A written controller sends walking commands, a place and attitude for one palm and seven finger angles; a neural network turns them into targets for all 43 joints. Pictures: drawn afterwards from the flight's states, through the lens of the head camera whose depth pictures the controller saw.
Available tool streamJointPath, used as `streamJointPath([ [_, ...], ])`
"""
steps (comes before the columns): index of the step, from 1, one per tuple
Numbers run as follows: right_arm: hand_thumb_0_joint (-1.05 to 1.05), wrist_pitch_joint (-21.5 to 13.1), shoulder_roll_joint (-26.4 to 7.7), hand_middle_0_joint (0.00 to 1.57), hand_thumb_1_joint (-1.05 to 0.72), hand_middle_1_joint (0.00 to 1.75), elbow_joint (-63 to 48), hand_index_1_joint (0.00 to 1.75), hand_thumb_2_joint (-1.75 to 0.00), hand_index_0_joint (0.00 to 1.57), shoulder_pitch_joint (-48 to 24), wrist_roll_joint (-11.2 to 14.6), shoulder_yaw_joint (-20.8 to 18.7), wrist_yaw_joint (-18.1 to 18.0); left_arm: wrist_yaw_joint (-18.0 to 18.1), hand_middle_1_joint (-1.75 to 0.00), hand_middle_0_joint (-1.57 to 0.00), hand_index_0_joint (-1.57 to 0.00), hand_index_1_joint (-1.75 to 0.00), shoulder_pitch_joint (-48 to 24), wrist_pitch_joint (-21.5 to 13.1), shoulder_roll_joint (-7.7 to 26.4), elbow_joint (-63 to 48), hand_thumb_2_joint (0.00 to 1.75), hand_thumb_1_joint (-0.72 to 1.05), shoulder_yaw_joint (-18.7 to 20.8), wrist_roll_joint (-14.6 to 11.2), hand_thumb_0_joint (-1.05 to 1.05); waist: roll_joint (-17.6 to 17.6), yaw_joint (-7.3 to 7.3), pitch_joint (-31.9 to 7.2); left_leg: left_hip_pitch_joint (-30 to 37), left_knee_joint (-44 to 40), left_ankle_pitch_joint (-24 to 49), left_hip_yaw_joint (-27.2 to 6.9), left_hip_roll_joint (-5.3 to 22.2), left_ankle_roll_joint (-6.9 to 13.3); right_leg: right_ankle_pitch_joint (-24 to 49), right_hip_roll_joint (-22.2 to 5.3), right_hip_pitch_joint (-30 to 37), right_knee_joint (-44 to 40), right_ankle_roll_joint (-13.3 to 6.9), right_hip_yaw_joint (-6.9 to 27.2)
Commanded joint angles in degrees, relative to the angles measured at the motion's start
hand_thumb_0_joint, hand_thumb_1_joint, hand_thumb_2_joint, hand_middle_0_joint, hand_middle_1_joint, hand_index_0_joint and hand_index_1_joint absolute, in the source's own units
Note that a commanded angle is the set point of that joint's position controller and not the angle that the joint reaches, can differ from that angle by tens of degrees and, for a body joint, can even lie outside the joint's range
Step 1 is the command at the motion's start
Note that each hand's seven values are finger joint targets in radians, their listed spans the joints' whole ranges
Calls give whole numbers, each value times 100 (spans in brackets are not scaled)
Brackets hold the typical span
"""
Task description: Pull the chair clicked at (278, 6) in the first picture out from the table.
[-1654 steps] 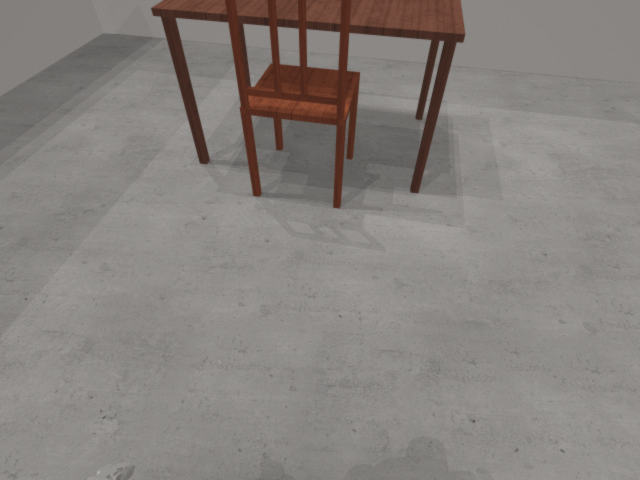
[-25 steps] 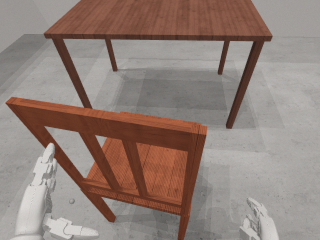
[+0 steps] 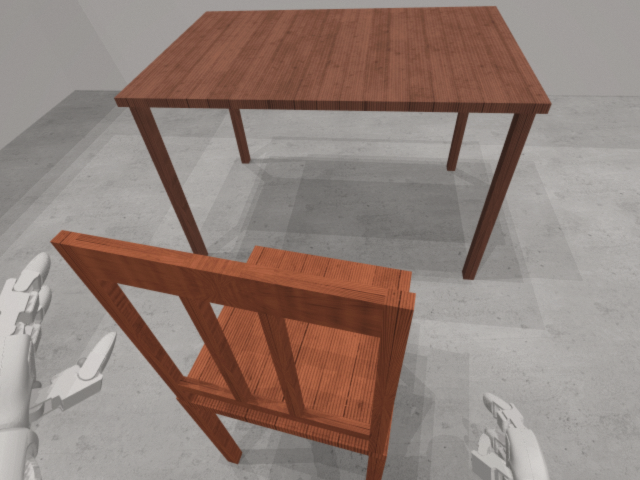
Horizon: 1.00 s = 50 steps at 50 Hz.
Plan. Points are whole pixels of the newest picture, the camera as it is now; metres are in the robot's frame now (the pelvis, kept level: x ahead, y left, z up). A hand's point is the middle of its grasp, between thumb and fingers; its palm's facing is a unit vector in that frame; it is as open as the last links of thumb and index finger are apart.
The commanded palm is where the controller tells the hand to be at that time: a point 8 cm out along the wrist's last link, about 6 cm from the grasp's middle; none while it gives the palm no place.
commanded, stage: draw the hand back to the body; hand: left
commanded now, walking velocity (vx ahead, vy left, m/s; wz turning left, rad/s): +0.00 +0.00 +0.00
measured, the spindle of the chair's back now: (222, 354) +0.30 +0.20 -0.05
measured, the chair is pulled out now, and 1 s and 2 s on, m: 0.58 0.58 0.58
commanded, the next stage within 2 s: step back with the hand held close in 0.46 s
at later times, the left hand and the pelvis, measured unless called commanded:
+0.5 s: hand (63, 336) +0.20 +0.27 +0.16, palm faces +0.47 -0.76 -0.45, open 7.4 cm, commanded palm +0.15 +0.31 +0.18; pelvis +0.01 +0.00 +0.00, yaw -1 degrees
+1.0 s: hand (43, 386) +0.15 +0.26 +0.16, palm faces +0.35 -0.76 -0.55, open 7.4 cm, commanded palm +0.10 +0.30 +0.18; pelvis -0.05 +0.01 +0.00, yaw -1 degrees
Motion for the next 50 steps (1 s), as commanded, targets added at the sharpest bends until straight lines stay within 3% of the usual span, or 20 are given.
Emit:
streamJointPath([
  [1, 0, -367, -599, 20, -90, 30, -800, 30, -90, 20, -665, -25, -229, -27, 176, -28, -19, -19, -28, -733, -450, 1412, -1460, 85, 79, 1229, 28, 0, 109, 20, -565, 4, -486, 2046, 47, 40, 207, 1955, -53, 534, -477, -307, 64],
  [4, 0, -366, -609, 20, -90, 30, -761, 30, -90, 20, -628, -26, -253, 6, 181, -30, -20, -20, -30, -804, -484, 1384, -1407, 90, 90, 1323, 0, 0, -8, 20, -626, 131, -533, 2247, 42, 63, 203, 2074, -48, 598, -470, -295, 32],
  [7, 0, -267, -606, 20, -90, 30, -699, 30, -90, 20, -668, -7, -281, 51, 94, -30, -20, -20, -30, -479, -389, 878, -785, 90, 90, 958, -18, 0, -252, -18, -267, 24, -590, 2298, 83, 94, 206, 2132, -36, 523, -551, -278, 9],
  [10, 0, -182, -670, 20, -90, 30, -718, 30, -90, 20, -697, -12, -336, 69, 66, -30, -20, -20, -30, -522, -419, 929, -791, 90, 90, 955, -23, 0, -488, -5, -349, 46, -630, 2297, 68, 114, 236, 2100, -33, 555, -534, -263, -1],
  [16, 0, -238, -650, 20, -90, 30, -765, 30, -90, 20, -724, -27, -329, 59, 106, -30, -20, -20, -30, -649, -485, 1426, -1516, 90, 90, 1310, 1, 0, -106, 67, -810, 196, -598, 2582, 42, 92, 206, 2344, -41, 849, -509, -308, 45],
  [17, 0, -273, -612, 20, -90, 30, -779, 30, -90, 20, -707, -23, -308, 57, 111, -30, -20, -20, -30, -657, -504, 1385, -1645, 90, 90, 1276, 16, 0, 92, 67, -818, 235, -593, 2645, 47, 86, 202, 2363, -57, 829, -495, -307, 53],
  [21, 0, -282, -601, 20, -90, 30, -721, 30, -90, 20, -675, -15, -296, 52, 133, -30, -20, -20, -30, -581, -428, 1320, -1471, 90, 90, 1281, 20, 0, 152, 23, -598, 145, -613, 2547, 54, 89, 166, 2246, -21, 747, -573, -329, 43],
  [23, 0, -247, -606, 20, -90, 30, -723, 30, -90, 20, -667, -5, -298, 48, 125, -30, -20, -20, -30, -585, -412, 1174, -1248, 90, 90, 1182, -4, 0, -70, 9, -421, 114, -663, 2411, 63, 113, 170, 2115, -18, 630, -565, -302, 10],
  [26, 0, -224, -642, 20, -90, 30, -702, 30, -90, 20, -705, -3, -298, 51, 90, -30, -20, -20, -30, -685, -377, 1077, -1057, 90, 90, 1094, 0, 0, 33, -4, -252, 34, -725, 2234, 46, 117, 165, 1865, -6, 541, -607, -314, 16],
  [28, 0, -208, -641, 20, -90, 30, -726, 30, -90, 20, -700, -8, -300, 55, 85, -30, -20, -20, -30, -645, -393, 1038, -980, 90, 90, 1044, -14, 0, -175, 5, -283, 59, -742, 2135, 45, 117, 190, 1821, -14, 534, -603, -295, 12],
  [29, 0, -223, -654, 20, -90, 30, -789, 30, -90, 20, -731, -23, -278, 70, 43, -30, -20, -20, -30, -735, -419, 822, -1216, 90, 90, 737, -4, 0, -192, -23, -377, 108, -732, 2110, 54, 94, 213, 1811, -24, 534, -620, -282, 30],
  [30, 0, -70, -770, 20, -90, 30, -917, 30, -90, 20, -605, 7, -368, 57, 30, -30, -20, -20, -30, -1602, -717, 1758, -1655, 90, 90, 1632, -95, 0, -130, -208, 146, -174, -551, 1933, 53, 246, 302, 2471, -262, 80, -918, -319, 629],
  [31, 0, -3, -691, 20, -90, 30, -826, 30, -90, 20, -508, -5, -353, 39, -2, -30, -20, -20, -30, -1689, -822, 1840, -1523, 90, 90, 1700, -45, 0, -191, -252, 18, -228, -533, 1771, -20, 223, 279, 2738, -406, 244, -891, -377, 645],
  [33, 0, 116, -663, 20, -90, 30, -891, 30, -90, 20, -566, -50, -365, 72, -55, -30, -20, -20, -30, -646, -745, 1152, -955, 90, 90, 1256, -16, 0, -495, -267, -254, -81, -475, 2235, -3, 228, 248, 3101, -440, 400, -694, -356, 565],
  [37, 0, 364, -631, 20, -90, 30, -1103, 30, -90, 20, -704, -49, -408, 99, -23, -30, -20, -20, -30, 221, -770, 1097, -1154, 90, 90, 1336, 38, 0, -144, -240, -929, 138, -506, 3472, -69, 411, 281, 3233, -383, 653, -315, -282, 385],
  [39, 0, 443, -589, 20, -90, 30, -1192, 30, -90, 20, -763, -33, -436, 90, 15, -30, -20, -20, -30, 415, -782, 1226, -1350, 90, 90, 1481, 33, 0, -307, -224, -1096, 63, -440, 3670, -131, 464, 278, 3176, -378, 683, -249, -264, 366],
  [41, 0, 470, -577, 20, -90, 30, -1190, 30, -90, 20, -768, 1, -475, 54, 68, -30, -20, -20, -30, 458, -804, 1435, -1603, 90, 90, 1640, 25, 0, -249, -242, -1143, 1, -444, 3642, -167, 509, 285, 3084, -407, 652, -179, -273, 368],
  [43, 0, 457, -541, 20, -90, 30, -1277, 30, -90, 20, -751, 11, -464, 30, 83, -30, -20, -20, -30, 503, -847, 1433, -1823, 90, 90, 1653, -16, 0, -321, -220, -1151, -128, -395, 3418, -177, 535, 269, 2875, -393, 521, -122, -254, 388],
  [46, 0, 369, -551, 20, -90, 30, -1194, 30, -90, 20, -706, 24, -482, -19, 143, -30, -20, -20, -30, 481, -912, 1596, -2019, 90, 90, 1794, -41, 0, 31, -231, -1140, -284, -477, 3243, -282, 606, 303, 2446, -366, 423, -15, -229, 374],
  [50, 0, 252, -554, 20, -90, 30, -1157, 30, -90, 20, -602, -13, -459, -34, 173, -30, -20, -20, -30, 445, -909, 1372, -1728, 90, 90, 1655, -51, 0, 26, -214, -873, -772, -482, 2159, -293, 620, 295, 1809, -304, 192, -106, -187, 447],
])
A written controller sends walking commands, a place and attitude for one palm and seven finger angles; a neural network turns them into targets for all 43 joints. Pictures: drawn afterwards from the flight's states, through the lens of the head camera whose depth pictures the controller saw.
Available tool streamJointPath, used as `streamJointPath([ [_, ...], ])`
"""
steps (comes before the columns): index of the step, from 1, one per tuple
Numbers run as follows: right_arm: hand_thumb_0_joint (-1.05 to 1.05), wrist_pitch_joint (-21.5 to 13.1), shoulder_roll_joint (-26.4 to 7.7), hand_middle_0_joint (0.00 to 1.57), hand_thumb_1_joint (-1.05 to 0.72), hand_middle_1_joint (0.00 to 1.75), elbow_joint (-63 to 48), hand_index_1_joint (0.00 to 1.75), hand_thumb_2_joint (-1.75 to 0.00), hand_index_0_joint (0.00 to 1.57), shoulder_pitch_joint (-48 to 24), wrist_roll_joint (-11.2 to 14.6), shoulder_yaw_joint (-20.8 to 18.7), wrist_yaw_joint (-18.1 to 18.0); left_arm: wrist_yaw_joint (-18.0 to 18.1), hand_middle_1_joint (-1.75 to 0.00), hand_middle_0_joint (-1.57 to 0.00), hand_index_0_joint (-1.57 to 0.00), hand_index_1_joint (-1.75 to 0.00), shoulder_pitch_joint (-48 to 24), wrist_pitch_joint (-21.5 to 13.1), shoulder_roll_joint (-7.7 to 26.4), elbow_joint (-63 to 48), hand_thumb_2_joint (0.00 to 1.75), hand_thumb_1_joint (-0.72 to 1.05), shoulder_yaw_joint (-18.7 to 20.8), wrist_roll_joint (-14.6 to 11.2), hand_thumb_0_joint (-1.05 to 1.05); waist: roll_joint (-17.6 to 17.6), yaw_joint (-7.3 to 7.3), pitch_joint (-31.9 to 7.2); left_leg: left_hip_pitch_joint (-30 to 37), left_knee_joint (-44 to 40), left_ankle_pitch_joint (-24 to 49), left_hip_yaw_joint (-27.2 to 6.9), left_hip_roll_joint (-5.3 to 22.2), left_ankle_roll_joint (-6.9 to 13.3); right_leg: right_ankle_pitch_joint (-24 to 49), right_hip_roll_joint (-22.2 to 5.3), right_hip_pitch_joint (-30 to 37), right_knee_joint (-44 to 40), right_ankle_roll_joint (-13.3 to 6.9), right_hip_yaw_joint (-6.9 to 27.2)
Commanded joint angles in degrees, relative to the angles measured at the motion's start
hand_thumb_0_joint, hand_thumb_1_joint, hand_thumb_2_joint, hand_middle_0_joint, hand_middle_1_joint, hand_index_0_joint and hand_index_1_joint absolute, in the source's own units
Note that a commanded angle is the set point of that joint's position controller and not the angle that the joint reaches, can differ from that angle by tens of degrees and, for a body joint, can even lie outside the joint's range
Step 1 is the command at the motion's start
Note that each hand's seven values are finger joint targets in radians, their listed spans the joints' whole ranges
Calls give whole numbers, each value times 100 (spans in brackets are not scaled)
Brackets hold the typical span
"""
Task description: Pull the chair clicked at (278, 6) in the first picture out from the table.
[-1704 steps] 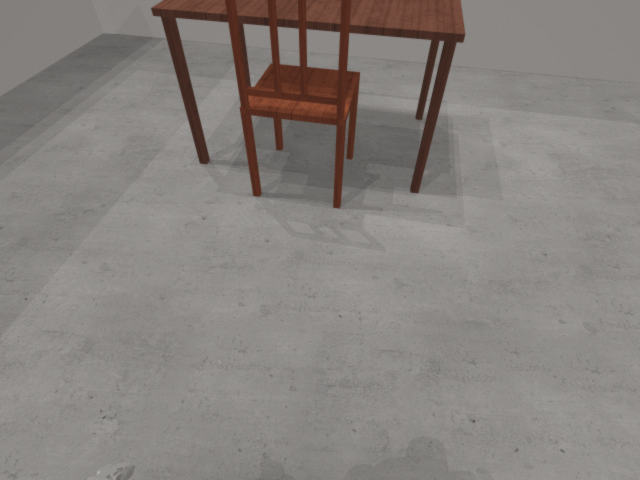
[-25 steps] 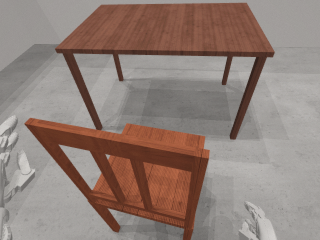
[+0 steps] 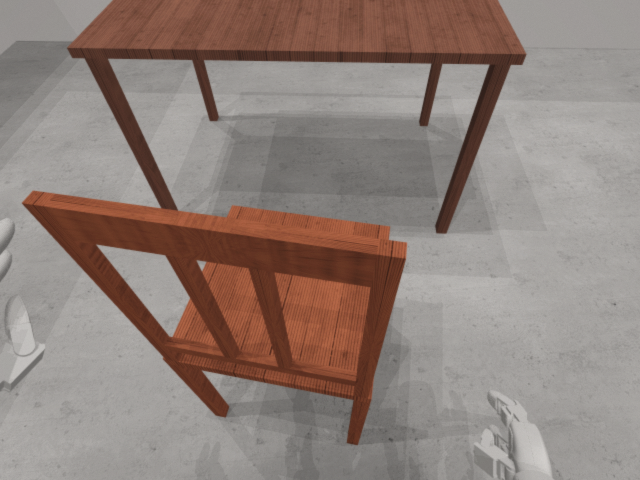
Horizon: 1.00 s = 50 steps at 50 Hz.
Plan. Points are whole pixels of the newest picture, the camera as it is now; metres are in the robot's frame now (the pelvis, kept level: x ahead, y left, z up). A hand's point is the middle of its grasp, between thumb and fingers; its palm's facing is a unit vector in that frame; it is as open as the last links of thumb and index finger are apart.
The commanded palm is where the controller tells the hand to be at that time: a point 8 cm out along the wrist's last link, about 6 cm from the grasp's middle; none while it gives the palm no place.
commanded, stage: step back with the hand held close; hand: left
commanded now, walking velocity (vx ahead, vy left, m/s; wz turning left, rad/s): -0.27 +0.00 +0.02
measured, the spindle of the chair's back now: (210, 312) +0.34 +0.20 -0.06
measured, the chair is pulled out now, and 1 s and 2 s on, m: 0.58 0.58 0.58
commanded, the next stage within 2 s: stop stepping back and stand still in 0.66 s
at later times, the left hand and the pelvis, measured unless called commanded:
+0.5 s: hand out of the picture +0.10 +0.28 +0.17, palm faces +0.48 -0.71 -0.52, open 7.4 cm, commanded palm +0.03 +0.32 +0.18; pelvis -0.09 +0.01 -0.02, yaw +3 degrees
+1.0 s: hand out of the picture +0.00 +0.27 +0.18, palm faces +0.42 -0.79 -0.44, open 7.4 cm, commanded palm -0.05 +0.32 +0.18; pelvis -0.19 +0.02 -0.01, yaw +1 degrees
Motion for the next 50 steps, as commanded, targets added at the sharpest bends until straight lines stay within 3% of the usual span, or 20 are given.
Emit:
streamJointPath([
  [1, 0, -438, -659, 20, -90, 30, -804, 30, -90, 20, -433, -19, -219, -87, 244, -30, -20, -20, -30, -48, -357, 820, -890, 90, 90, 839, -4, 0, 368, 28, -1249, -304, -374, 1293, -423, 633, 220, 1240, -292, 777, -127, -245, 363],
  [6, 0, -498, -693, 20, -90, 30, -732, 30, -90, 20, -234, -56, -180, -66, 299, -30, -20, -20, -30, -491, -278, 813, -612, 90, 90, 662, 71, 0, -522, -41, -754, -459, 211, -758, -230, 168, 162, -745, -700, -315, -1118, -479, 1048],
  [9, 0, -568, -723, 20, -90, 30, -827, 30, -90, 20, -272, -95, -89, -49, 320, -30, -20, -20, -30, -881, -298, 871, -747, 90, 90, 609, 139, 0, -781, -35, -570, -432, 464, -1201, -301, 138, 206, -2296, -746, -1012, -1396, -485, 1000],
  [11, 0, -619, -794, 20, -90, 30, -826, 30, -90, 20, -353, -119, -48, -108, 367, -30, -20, -20, -30, -998, -353, 1056, -953, 90, 90, 736, 185, 0, -166, -18, -477, -688, -186, -1423, -564, 341, 313, -2294, -499, -869, -1124, -374, 766],
  [15, 0, -788, -837, 20, -90, 30, -1036, 30, -90, 20, -241, -83, -61, -71, 394, -30, -20, -20, -30, -959, -551, 1002, -1409, 90, 90, 855, 231, 0, 857, 37, -673, -2207, -1234, -2137, -1136, 800, 508, -1343, 98, 775, 356, -170, 317],
  [18, 0, -858, -822, 20, -90, 30, -1031, 30, -90, 20, -170, -71, -113, -31, 339, -30, -20, -20, -30, -496, -641, 1008, -1345, 90, 90, 955, 197, 0, 775, 43, -899, -2150, -860, -1782, -967, 714, 475, -849, 89, 924, 384, -178, 337],
  [23, 0, -977, -889, 20, -90, 30, -965, 30, -90, 20, -31, -106, -188, 34, 276, -30, -20, -20, -30, -313, -801, 970, -1239, 90, 90, 1095, 247, 0, 877, -10, -684, -2914, -749, -2800, -898, 767, 531, -1431, 163, 839, 745, -208, 427],
  [26, 0, -1048, -849, 20, -90, 30, -759, 30, -90, 20, 48, -111, -236, 30, 259, -30, -20, -20, -30, -482, -876, 1147, -1109, 90, 90, 1212, 209, 0, 290, -19, -631, -2341, -177, -2459, -720, 607, 437, -1555, 15, 69, 310, -315, 702],
  [31, 0, -1073, -760, 20, -90, 30, -414, 30, -90, 20, 140, -255, -224, 74, 274, -30, -20, -20, -30, -1007, -979, 1393, -1299, 90, 90, 1339, 204, 0, -1231, -53, -928, -140, 2301, -1611, -19, -184, 94, -3040, -1014, -2183, -1608, -825, 1810],
  [33, 0, -1021, -706, 20, -90, 30, -285, 30, -90, 20, 165, -296, -153, 117, 241, -30, -20, -20, -30, -1118, -948, 1250, -1083, 90, 90, 1199, 204, 0, -1637, -168, -1167, 574, 2326, -1074, 0, -150, 104, -2788, -1074, -2431, -1527, -714, 1363],
  [35, 0, -1032, -712, 20, -90, 30, -389, 30, -90, 20, 113, -252, -78, 96, 203, -30, -20, -20, -30, -1357, -1012, 1183, -1123, 90, 90, 1141, 158, 0, -1169, -236, -996, 501, 1141, -1214, -240, 50, 157, -2719, -703, -2311, -872, -464, 872],
  [36, 0, -1077, -799, 20, -90, 30, -423, 30, -90, 20, 69, -229, -86, 38, 210, -30, -20, -20, -30, -1476, -1052, 1172, -1156, 90, 90, 1132, 155, 0, -272, -235, -726, -155, -68, -1793, -879, 458, 412, -2786, -304, -2114, 184, -324, 707],
  [37, 0, -1171, -1014, 20, -90, 30, -522, 30, -90, 20, -19, -231, -122, -4, 242, -30, -20, -20, -30, -1583, -1071, 943, -1340, 90, 90, 1051, 144, 0, 1426, -273, -522, -1538, -1640, -2542, -2340, 1536, 929, -2318, 480, -1385, 2590, -104, 209],
  [38, 0, -1316, -875, 20, -90, 30, -493, 30, -90, 20, -61, -269, -216, -14, 242, -30, -20, -20, -30, -1748, -1088, 963, -1385, 90, 90, 1083, 155, 0, 2045, -367, -528, -2634, -2405, -2951, -3196, 2352, 1245, -2136, 800, -758, 4910, -5, 517],
  [39, 0, -1346, -737, 20, -90, 30, -398, 30, -90, 20, -68, -270, -292, 50, 207, -30, -20, -20, -30, -1646, -1073, 1007, -1059, 90, 90, 1155, 147, 0, 1469, -348, -499, -2948, -2153, -2656, -2908, 2253, 1132, -1701, 635, -528, 5591, -17, 950],
  [40, 0, -1304, -859, 20, -90, 30, -447, 30, -90, 20, -93, -191, -403, 172, 105, -30, -20, -20, -30, -1302, -1059, 796, -928, 90, 90, 921, 99, 0, 1128, -241, -672, -2876, -1763, -2483, -2337, 2046, 1033, -1496, 742, -415, 5763, 8, 880],
  [43, 0, -1222, -890, 20, -90, 30, -660, 30, -90, 20, -266, -47, -441, 411, 70, -30, -20, -20, -30, -598, -996, 791, -1716, 90, 90, 854, 57, 0, 1091, 15, -871, -1689, -1213, -2416, -1058, 1202, 588, -1305, 764, -977, 4539, 14, 189],
  [47, 0, -1140, -681, 20, -90, 30, -671, 30, -90, 20, -81, -175, -205, 373, 95, -30, -20, -20, -30, -262, -997, 1246, -2210, 90, 90, 1209, -66, 0, 1752, -34, -1139, -747, -1664, -2685, -1424, 1038, 281, -1956, 827, 18, 1088, -237, -228],
  [49, 0, -1154, -634, 20, -90, 30, -569, 30, -90, 20, 90, -260, -134, 330, 72, -30, -20, -20, -30, -589, -1004, 1428, -2179, 90, 90, 1356, -60, 0, 1932, -65, -1290, -328, -1185, -1940, -1170, 819, 115, -1809, 884, 830, -903, -415, -359],
  [50, 0, -1142, -610, 20, -90, 30, -524, 30, -90, 20, 140, -247, -129, 323, 41, -30, -20, -20, -30, -708, -1015, 1500, -2036, 90, 90, 1406, -43, 0, 1633, -55, -1325, -80, -604, -1449, -823, 538, 17, -1064, 819, 1119, -1856, -484, -353],
])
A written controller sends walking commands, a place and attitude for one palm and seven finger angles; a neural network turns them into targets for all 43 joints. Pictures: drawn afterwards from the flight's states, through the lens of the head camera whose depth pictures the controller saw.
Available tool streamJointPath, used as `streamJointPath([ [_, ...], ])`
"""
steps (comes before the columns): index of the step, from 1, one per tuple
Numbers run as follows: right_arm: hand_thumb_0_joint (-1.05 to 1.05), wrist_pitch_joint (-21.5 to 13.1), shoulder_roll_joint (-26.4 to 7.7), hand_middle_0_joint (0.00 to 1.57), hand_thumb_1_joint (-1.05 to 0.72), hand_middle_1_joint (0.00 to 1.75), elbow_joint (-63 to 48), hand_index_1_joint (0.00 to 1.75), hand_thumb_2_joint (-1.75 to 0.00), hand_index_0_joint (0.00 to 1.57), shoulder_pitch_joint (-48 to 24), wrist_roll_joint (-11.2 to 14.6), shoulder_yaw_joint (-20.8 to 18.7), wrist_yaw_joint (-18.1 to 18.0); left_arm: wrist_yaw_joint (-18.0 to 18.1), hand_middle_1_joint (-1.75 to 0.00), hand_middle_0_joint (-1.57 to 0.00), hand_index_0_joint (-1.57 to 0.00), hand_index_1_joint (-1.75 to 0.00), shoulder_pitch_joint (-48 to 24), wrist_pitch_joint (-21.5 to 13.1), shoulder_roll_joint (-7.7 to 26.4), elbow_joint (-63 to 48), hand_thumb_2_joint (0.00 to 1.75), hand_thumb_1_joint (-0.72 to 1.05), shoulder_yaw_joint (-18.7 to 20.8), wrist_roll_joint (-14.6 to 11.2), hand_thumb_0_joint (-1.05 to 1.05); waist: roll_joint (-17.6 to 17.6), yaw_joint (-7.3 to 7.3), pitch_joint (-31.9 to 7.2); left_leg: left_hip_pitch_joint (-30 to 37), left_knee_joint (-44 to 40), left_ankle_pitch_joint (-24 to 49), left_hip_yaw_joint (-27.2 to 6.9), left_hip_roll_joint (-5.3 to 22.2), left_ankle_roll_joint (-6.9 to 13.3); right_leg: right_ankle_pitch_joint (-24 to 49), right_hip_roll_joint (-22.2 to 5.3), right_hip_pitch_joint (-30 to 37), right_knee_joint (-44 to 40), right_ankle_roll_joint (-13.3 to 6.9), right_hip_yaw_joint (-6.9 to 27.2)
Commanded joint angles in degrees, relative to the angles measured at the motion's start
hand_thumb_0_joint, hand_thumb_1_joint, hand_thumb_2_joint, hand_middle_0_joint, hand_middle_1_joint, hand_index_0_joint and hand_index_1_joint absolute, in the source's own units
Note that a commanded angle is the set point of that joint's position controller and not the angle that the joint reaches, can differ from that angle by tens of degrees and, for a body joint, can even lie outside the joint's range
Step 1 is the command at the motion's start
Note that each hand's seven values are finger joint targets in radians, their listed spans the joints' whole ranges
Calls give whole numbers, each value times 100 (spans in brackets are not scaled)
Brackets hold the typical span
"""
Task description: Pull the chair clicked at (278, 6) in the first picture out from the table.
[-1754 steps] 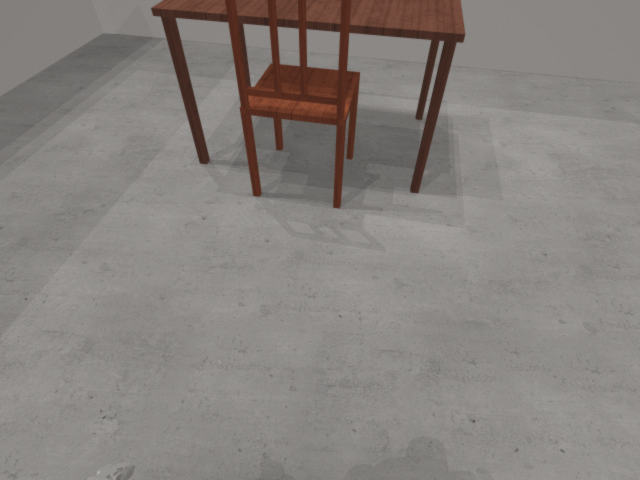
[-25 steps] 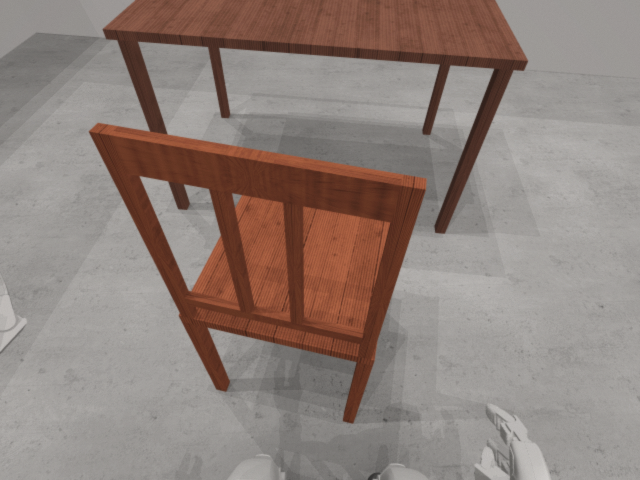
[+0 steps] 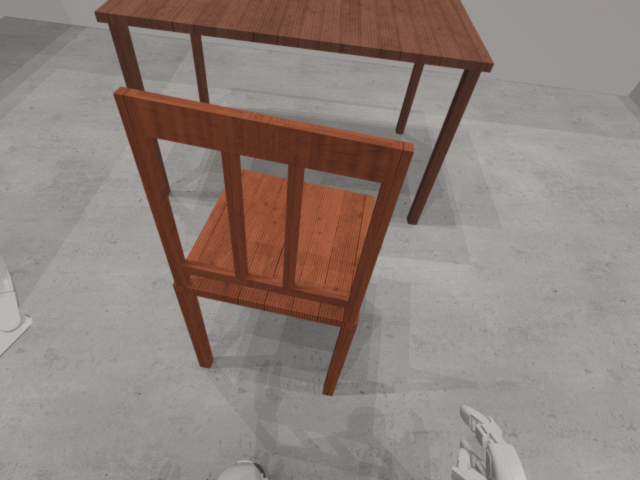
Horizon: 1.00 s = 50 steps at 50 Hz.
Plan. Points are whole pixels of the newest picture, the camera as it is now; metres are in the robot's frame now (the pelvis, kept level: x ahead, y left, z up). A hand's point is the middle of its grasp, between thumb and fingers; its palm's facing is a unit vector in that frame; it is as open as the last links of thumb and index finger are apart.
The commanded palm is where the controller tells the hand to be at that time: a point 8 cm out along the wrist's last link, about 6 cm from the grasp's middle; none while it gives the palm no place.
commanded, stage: stop stepping back and stand still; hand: left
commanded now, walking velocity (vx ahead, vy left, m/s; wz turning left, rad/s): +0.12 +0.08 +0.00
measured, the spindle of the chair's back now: (236, 222) +0.54 +0.17 -0.05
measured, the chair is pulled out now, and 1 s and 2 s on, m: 0.58 0.58 0.58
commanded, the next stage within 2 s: let the arm hang, fingers relaxed in 1.16 s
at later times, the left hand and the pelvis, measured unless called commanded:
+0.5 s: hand (36, 441) +0.12 +0.21 +0.19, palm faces +0.31 -0.76 -0.58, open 7.4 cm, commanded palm +0.07 +0.27 +0.19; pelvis -0.07 -0.03 +0.00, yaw +0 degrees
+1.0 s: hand out of the picture +0.14 +0.28 +0.21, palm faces +0.45 -0.72 -0.53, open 7.4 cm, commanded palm +0.08 +0.32 +0.19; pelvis -0.05 +0.01 +0.01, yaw +1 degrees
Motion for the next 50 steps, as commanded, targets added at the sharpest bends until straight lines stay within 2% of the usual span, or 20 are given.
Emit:
streamJointPath([
  [1, 0, -209, -875, 20, -90, 30, -568, 30, -90, 20, -245, -25, -297, -94, 62, -30, -20, -20, -30, -485, -437, 1447, -1095, 90, 90, 1054, -2, 0, 1397, 31, -930, 1821, -171, -1481, -391, -119, -109, 1426, -104, 787, -3615, -336, -140],
  [4, 0, -42, -875, 20, -90, 30, -512, 30, -90, 20, -19, 116, -379, -198, 51, -30, -20, -20, -30, -430, -398, 1157, 17, 90, 90, 953, -68, 0, -476, -41, -753, 1677, 2324, -1094, 137, -654, 71, 3289, -1298, 115, -3023, -860, 336],
  [5, 0, 26, -1143, 20, -90, 30, -635, 30, -90, 20, -309, 212, -496, -123, -38, -30, -20, -20, -30, -170, -202, 848, 356, 90, 90, 625, -57, 0, -1419, 21, -72, 1068, 2465, -962, -220, -635, 37, 3263, -1725, -449, -2774, -1113, 1479],
  [7, 0, 254, -987, 20, -90, 30, -718, 30, -90, 20, -374, 262, -323, -100, -66, -30, -20, -20, -30, -31, -143, 730, 866, 90, 90, 600, -112, 0, -638, -123, 387, 1155, 1742, -857, -381, -387, 147, 3177, -1710, -847, -2167, -1078, 1028],
  [9, 0, 271, -960, 20, -90, 30, -613, 30, -90, 20, -397, 164, -132, -155, 18, -30, -20, -20, -30, -755, -225, 631, 963, 90, 90, 337, -17, 0, 165, -302, 87, 1273, -506, -208, 65, -629, 178, 3327, -962, 81, -667, -448, -88],
  [10, 0, 173, -1049, 20, -90, 30, -561, 30, -90, 20, -346, 161, -185, -193, 59, -30, -20, -20, -30, -1180, -303, 631, 1022, 90, 90, 257, 2, 0, 457, -299, 32, 1684, -1030, 810, -320, -451, 316, 3249, -679, 25, 29, -262, -110],
  [12, 0, 23, -1173, 20, -90, 30, -607, 30, -90, 20, -378, 131, -331, -160, 43, -30, -20, -20, -30, -1620, -362, 543, 854, 90, 90, 7, 34, 0, 929, -106, -44, 2818, -1254, 2014, -2326, 859, 966, 209, -215, -1607, 992, 11, 345],
  [14, 0, -76, -1079, 20, -90, 30, -597, 30, -90, 20, -643, -38, -317, -173, -8, -30, -20, -20, -30, -1315, -336, 840, 241, 90, 90, 33, 109, 0, 856, 6, -50, 1998, -1737, 316, -3298, 1245, 1092, -261, -404, -1493, 1128, 4, 752],
  [19, 0, -120, -997, 20, -90, 30, -782, 30, -90, 20, -766, 71, -334, -66, 114, -30, -20, -20, -30, 108, -517, 1438, -889, 90, 90, 958, 274, 0, 1181, 211, -210, -1194, -1379, -3176, -1006, 65, 491, 441, -342, 1856, -1040, -100, 348],
  [20, 0, -53, -959, 20, -90, 30, -784, 30, -90, 20, -678, 59, -347, -45, 128, -30, -20, -20, -30, 328, -560, 1464, -856, 90, 90, 1110, 263, 0, 861, 221, -319, -1384, -485, -3225, -603, -289, 354, 39, -598, 1909, -1377, -286, 657],
  [22, 0, 76, -958, 20, -90, 30, -754, 30, -90, 20, -563, 92, -488, -44, 148, -30, -20, -20, -30, 182, -594, 1585, -738, 90, 90, 1264, 233, 0, -799, 112, -153, -893, 2733, -2274, -28, -919, 9, -2208, -2336, 123, -3503, -1172, 3887],
  [23, 0, 59, -1053, 20, -90, 30, -628, 30, -90, 20, -438, 42, -524, -43, 149, -30, -20, -20, -30, -148, -647, 1423, -692, 90, 90, 1164, 178, 0, -661, -53, 176, -611, 3662, -1708, -330, -831, -50, -2176, -2635, -804, -3906, -1345, 4246],
  [25, 0, 65, -978, 20, -90, 30, -434, 30, -90, 20, -243, 14, -418, -90, 75, -30, -20, -20, -30, -93, -590, 1192, 396, 90, 90, 1132, 136, 0, -90, -246, 118, -161, 3784, -1002, -514, -468, -32, -1509, -2249, -1422, -3340, -1230, 3029],
  [29, 0, 17, -974, 20, -90, 30, -370, 30, -90, 20, -330, 48, -328, -188, 71, -30, -20, -20, -30, -381, -500, 677, 1654, 90, 90, 480, 194, 0, -452, -78, -45, 629, 1536, -927, 314, -544, 49, -345, -1615, -845, -3061, -644, 1275],
  [32, 0, -167, -932, 20, -90, 30, -472, 30, -90, 20, -570, 35, -352, -291, 142, -30, -20, -20, -30, -677, -439, 335, 1471, 90, 90, -131, 246, 0, -1255, 108, 38, 1326, -151, -1310, 510, -647, 219, -192, -1625, -502, -2978, -468, 1239],
  [34, 0, -250, -992, 20, -90, 30, -501, 30, -90, 20, -564, -17, -404, -320, 190, -30, -20, -20, -30, -803, -449, 430, 867, 90, 90, -163, 275, 0, -1125, 122, -81, 1713, -1083, -1048, 423, -638, 281, 497, -1444, -74, -2661, -362, 1170],
  [38, 0, -319, -1205, 20, -90, 30, -658, 30, -90, 20, -654, 39, -522, -310, 288, -30, -20, -20, -30, -1033, -615, 956, -895, 90, 90, 205, 292, 0, 582, 138, -615, 2653, -1281, 1475, -685, 400, 493, 2470, -845, 25, -1118, -73, 633],
  [41, 0, -295, -999, 20, -90, 30, -642, 30, -90, 20, -697, 24, -416, -256, 261, -30, -20, -20, -30, -727, -598, 1454, -1269, 90, 90, 746, 360, 0, 1873, 185, -287, 2096, -1399, 1131, -743, 527, 491, 1353, -670, -185, -1072, 10, 187],
  [46, 0, -244, -933, 20, -90, 30, -587, 30, -90, 20, -451, 160, -405, -164, 220, -30, -20, -20, -30, 76, -547, 811, -27, 90, 90, 664, 112, 0, 635, 47, -453, 1720, -832, 1157, -233, 89, 119, 3530, -728, 805, -1662, -139, 442],
  [50, 0, -50, -1034, 20, -90, 30, -605, 30, -90, 20, -466, 164, -378, -147, 146, -30, -20, -20, -30, 41, -386, 504, 805, 90, 90, 413, 49, 0, 115, -5, -393, 1770, -1077, 947, -232, 171, 98, 3447, -701, 688, -1673, -51, 489],
])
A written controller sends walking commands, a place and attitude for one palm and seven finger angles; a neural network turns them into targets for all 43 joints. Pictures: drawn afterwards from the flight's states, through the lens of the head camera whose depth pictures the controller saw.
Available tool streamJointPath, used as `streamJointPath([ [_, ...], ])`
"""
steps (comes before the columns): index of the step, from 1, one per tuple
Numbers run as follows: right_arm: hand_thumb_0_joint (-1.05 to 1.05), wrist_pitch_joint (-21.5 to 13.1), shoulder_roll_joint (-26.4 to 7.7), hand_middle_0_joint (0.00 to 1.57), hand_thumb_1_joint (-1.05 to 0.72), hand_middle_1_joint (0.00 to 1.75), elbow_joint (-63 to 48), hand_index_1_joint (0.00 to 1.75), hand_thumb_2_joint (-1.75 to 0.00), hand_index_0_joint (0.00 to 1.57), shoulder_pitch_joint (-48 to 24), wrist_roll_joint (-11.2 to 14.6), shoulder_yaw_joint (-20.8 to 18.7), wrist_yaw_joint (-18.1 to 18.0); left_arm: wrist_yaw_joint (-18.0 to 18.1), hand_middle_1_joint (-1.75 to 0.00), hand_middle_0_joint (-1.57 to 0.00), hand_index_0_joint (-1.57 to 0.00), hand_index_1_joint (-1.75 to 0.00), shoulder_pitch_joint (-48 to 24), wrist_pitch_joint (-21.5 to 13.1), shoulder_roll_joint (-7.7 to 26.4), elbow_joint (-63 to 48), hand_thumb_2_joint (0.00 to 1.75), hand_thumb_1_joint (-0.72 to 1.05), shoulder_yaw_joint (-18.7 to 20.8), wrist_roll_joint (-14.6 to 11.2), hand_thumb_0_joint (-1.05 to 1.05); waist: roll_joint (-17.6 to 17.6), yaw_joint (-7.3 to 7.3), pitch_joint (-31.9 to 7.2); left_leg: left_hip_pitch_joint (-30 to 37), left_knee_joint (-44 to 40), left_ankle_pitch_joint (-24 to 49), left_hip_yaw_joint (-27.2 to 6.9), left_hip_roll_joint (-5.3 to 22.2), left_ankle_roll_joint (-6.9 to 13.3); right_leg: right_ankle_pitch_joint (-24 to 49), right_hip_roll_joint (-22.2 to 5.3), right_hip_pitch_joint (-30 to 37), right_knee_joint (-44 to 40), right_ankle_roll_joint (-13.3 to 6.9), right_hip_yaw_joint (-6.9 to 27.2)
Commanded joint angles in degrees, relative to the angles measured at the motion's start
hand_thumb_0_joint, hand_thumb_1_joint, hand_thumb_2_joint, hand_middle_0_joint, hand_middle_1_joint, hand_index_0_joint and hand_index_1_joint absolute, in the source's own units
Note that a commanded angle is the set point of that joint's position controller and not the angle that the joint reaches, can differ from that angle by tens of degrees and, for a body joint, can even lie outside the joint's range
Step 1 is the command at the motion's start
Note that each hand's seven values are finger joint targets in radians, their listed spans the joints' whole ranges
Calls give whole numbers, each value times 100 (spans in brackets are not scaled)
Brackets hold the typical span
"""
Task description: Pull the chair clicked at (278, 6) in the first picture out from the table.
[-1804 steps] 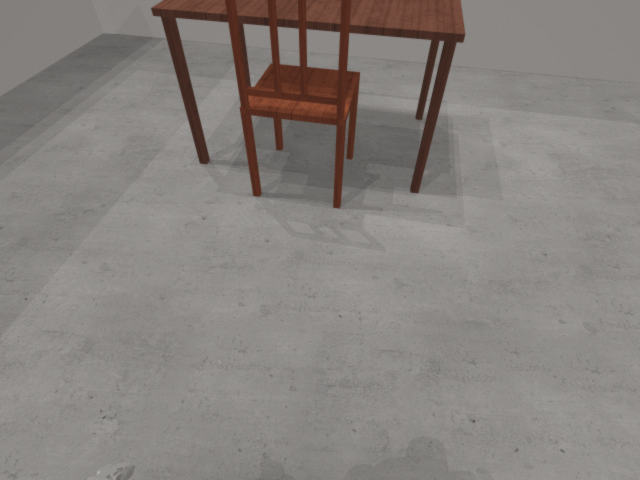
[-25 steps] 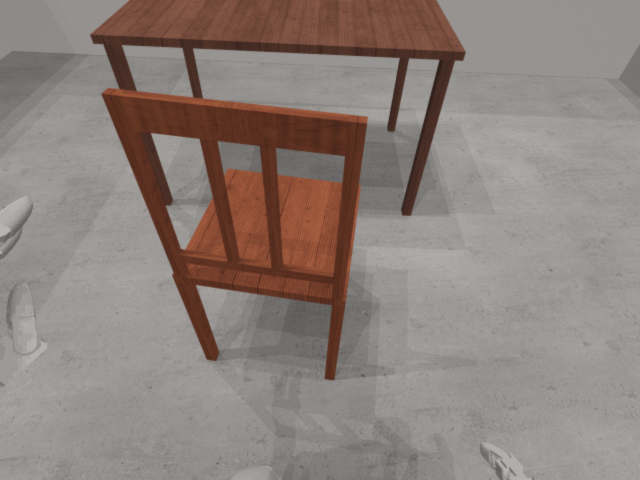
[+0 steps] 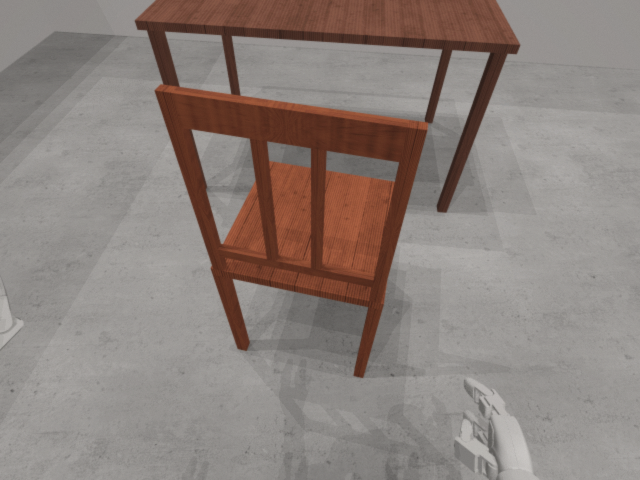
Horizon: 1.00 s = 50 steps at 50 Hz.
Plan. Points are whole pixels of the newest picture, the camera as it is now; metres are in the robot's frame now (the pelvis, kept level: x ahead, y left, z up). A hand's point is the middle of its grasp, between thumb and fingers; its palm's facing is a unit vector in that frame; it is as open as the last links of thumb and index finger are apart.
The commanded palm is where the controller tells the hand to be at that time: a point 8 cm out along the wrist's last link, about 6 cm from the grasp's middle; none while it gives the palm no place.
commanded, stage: stop stepping back and stand still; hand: left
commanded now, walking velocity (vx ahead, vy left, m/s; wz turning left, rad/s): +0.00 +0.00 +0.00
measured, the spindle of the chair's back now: (266, 206) +0.59 +0.15 -0.06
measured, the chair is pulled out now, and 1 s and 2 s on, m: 0.58 0.58 0.58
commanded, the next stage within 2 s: let the arm hang, fingers relaxed in 0.16 s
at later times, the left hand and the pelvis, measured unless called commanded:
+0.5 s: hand out of the picture +0.12 +0.17 -0.14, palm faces -0.04 -0.97 -0.24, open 7.4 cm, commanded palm none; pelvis -0.01 +0.00 -0.01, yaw +1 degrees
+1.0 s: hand out of the picture -0.04 +0.17 -0.16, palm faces +0.04 -0.97 -0.24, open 7.4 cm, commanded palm none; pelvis -0.03 -0.02 +0.00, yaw +1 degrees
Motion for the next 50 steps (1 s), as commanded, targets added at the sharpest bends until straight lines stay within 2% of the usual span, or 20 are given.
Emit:
streamJointPath([
  [1, 0, -106, -914, 20, -90, 30, -626, 30, -90, 20, -9, 57, -346, -98, 33, -30, -20, -20, -30, 197, 23, 286, 186, 90, 90, 246, -124, 0, 4, -136, -557, -278, -714, 1813, -485, 571, 33, 1850, -219, 688, -108, -126, 507],
  [5, 0, -80, -925, 20, -90, 30, -696, 30, -90, 20, -144, -14, -311, -157, 24, -30, -20, -20, -30, -404, 55, 365, -273, 90, 90, 38, -49, 0, -257, -117, -682, -147, -740, 1680, -571, 581, 93, 1736, -253, 785, -210, -86, 520],
  [8, 0, -130, -879, 20, -90, 30, -768, 30, -90, 20, -259, -50, -293, -219, 84, -30, -20, -20, -30, -792, -10, 598, -1112, 90, 90, 117, -16, 0, 19, -73, -862, 27, -692, 1808, -553, 499, 108, 1874, -301, 926, -182, -114, 526],
  [12, 0, -174, -818, 20, -90, 30, -790, 30, -90, 20, -233, -54, -278, -244, 191, -30, -20, -20, -30, -540, -66, 908, -1674, 90, 90, 484, -25, 0, 733, -32, -919, 73, -672, 2157, -570, 468, 70, 1960, -280, 1058, -113, -161, 460],
  [13, 0, -327, -1546, 20, -90, 30, 359, 30, -90, 20, -241, -61, -526, 336, -634, -30, -20, -20, -30, -524, 879, -614, 3442, 90, 90, -2265, 496, 0, 295, -385, -205, -226, 268, 3298, -462, 354, 80, 2707, -459, -185, 951, -194, 67],
  [14, 0, 34, -1117, 20, -90, 30, 599, 30, -90, 20, 371, -168, -494, 338, -768, -30, -20, -20, -30, -511, 1353, -1025, 3815, 90, 90, -2105, 479, 0, 461, -281, -710, -41, 76, 3712, -391, 459, 43, 1426, -350, -308, 849, -240, 148],
  [15, 0, 180, -1063, 20, -90, 30, 515, 30, -90, 20, 455, -193, -437, 313, -784, -30, -20, -20, -30, -525, 1519, -1175, 3739, 90, 90, -2175, 457, 0, 895, -272, -521, -117, -148, 3680, -510, 629, 102, 293, -187, -579, 1086, -165, 17],
  [17, 0, 310, -1010, 20, -90, 30, 484, 30, -90, 20, 372, -301, -349, 262, -815, -30, -20, -20, -30, -1035, 1548, -1221, 4093, 90, 90, -2330, 435, 0, 817, -258, -486, -276, -440, 3565, -1134, 988, 500, -1198, -33, -982, 1736, -89, 280],
  [19, 0, 410, -1016, 20, -90, 30, 484, 30, -90, 20, 280, -379, -288, 213, -825, -30, -20, -20, -30, -1323, 1545, -1161, 4673, 90, 90, -2389, 435, 0, 174, -151, -436, -278, -363, 3807, -1364, 1107, 716, -1111, -54, -915, 1752, -82, 471],
  [21, 0, 492, -1012, 20, -90, 30, 572, 30, -90, 20, 104, -336, -224, 171, -819, -30, -20, -20, -30, -1133, 1520, -1010, 5432, 90, 90, -2378, 453, 0, -427, 130, -737, -283, 46, 3609, -1117, 791, 451, 482, -121, 4, 538, -98, 434],
  [22, 0, 517, -930, 20, -90, 30, 601, 30, -90, 20, 171, -285, -207, 164, -795, -30, -20, -20, -30, -995, 1478, -793, 5792, 90, 90, -2353, 459, 0, -849, 134, -981, -554, 373, 2722, -848, 384, 221, 1997, -454, 695, 181, -185, 863],
  [23, 0, 569, -834, 20, -90, 30, 650, 30, -90, 20, 344, -227, -191, 174, -780, -30, -20, -20, -30, -1114, 1458, -566, 6086, 90, 90, -2373, 454, 0, -1112, -7, -1098, -697, 484, 1348, -550, -7, 24, 2755, -1023, 927, 86, -470, 1395],
  [24, 0, 650, -773, 20, -90, 30, 809, 30, -90, 20, 518, -215, -167, 168, -796, -30, -20, -20, -30, -1420, 1470, -459, 6355, 90, 90, -2420, 417, 0, -1209, -137, -1041, -565, 419, 388, -430, -152, -49, 2372, -1273, 690, -82, -709, 1498],
  [25, 0, 706, -758, 20, -90, 30, 995, 30, -90, 20, 532, -253, -153, 137, -792, -30, -20, -20, -30, -1634, 1468, -519, 6606, 90, 90, -2448, 381, 0, -1413, -148, -898, -333, 392, 378, -435, -98, -41, 2111, -1147, 391, -172, -762, 1435],
  [28, 0, 670, -705, 20, -90, 30, 1441, 30, -90, 20, 690, -258, -79, 116, -775, -30, -20, -20, -30, -1640, 1468, -792, 7209, 90, 90, -2582, 304, 0, 54, -182, -620, 123, -225, 1715, -669, 210, 44, 1607, -590, 77, 5, -466, 985],
  [30, 0, 620, -578, 20, -90, 30, 1635, 30, -90, 20, 817, -280, -103, 75, -728, -30, -20, -20, -30, -1339, 1470, -1111, 7437, 90, 90, -2510, 324, 0, 780, -72, -808, 255, -258, 2373, -728, 360, 143, 1542, -418, 343, 14, -381, 728],
  [33, 0, 663, -521, 20, -90, 30, 1859, 30, -90, 20, 1029, -245, -105, 47, -722, -30, -20, -20, -30, -1390, 1468, -1136, 7787, 90, 90, -2580, 297, 0, 492, -86, -670, 220, -308, 2139, -693, 392, 118, 1456, -398, 429, -160, -388, 680],
  [38, 0, 727, -465, 20, -90, 30, 2119, 30, -90, 20, 1185, -239, -89, 61, -748, -30, -20, -20, -30, -1435, 1510, -1170, 8211, 90, 90, -2629, 296, 0, 58, -74, 105, -293, -758, 639, -725, 390, 143, 252, -339, 125, -547, -371, 755],
  [43, 0, 751, -415, 20, -90, 30, 2318, 30, -90, 20, 1412, -259, -74, 75, -755, -30, -20, -20, -30, -1341, 1512, -1172, 8486, 90, 90, -2639, 306, 0, -438, -90, 383, -332, -832, -22, -646, 310, 149, -703, -353, -249, -874, -387, 972],
  [50, 0, 756, -258, 20, -90, 30, 2545, 30, -90, 20, 1643, -261, -49, 74, -741, -30, -20, -20, -30, -1138, 1494, -1253, 8695, 90, 90, -2658, 311, 0, -403, -124, 425, -199, -732, -34, -556, 269, 156, -1093, -372, -574, -1062, -409, 1111],
])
